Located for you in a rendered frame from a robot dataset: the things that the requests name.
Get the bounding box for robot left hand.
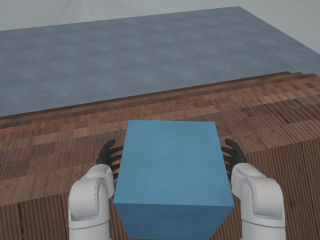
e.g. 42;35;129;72
96;139;124;180

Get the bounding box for right robot forearm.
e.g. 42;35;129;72
231;163;286;240

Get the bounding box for carton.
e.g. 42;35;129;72
113;120;235;240

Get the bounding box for robot right hand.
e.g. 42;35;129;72
221;138;247;181

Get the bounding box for left robot forearm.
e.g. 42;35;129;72
68;164;115;240

